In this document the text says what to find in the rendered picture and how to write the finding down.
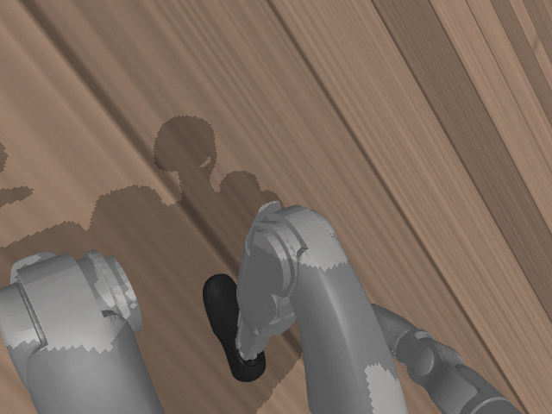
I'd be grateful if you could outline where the right robot arm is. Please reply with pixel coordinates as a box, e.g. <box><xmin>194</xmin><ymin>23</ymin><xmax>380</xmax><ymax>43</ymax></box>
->
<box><xmin>396</xmin><ymin>329</ymin><xmax>523</xmax><ymax>414</ymax></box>

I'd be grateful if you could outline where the right robot foot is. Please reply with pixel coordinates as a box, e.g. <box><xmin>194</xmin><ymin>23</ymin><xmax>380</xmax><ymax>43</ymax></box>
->
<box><xmin>203</xmin><ymin>273</ymin><xmax>266</xmax><ymax>382</ymax></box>

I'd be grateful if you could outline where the right robot hand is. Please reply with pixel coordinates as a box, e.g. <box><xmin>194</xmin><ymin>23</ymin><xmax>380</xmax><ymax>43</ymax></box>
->
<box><xmin>371</xmin><ymin>304</ymin><xmax>417</xmax><ymax>359</ymax></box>

